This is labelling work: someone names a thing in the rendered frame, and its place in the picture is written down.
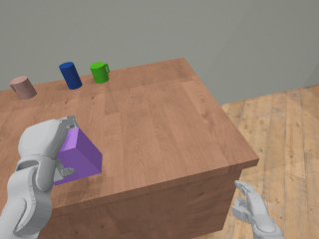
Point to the sponge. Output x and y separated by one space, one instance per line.
79 152

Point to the table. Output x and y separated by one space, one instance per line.
170 154

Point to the robot left forearm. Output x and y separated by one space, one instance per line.
29 206

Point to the robot left hand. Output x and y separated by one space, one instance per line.
46 139

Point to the robot right forearm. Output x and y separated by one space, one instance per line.
264 227

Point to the robot right hand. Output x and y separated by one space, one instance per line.
245 209

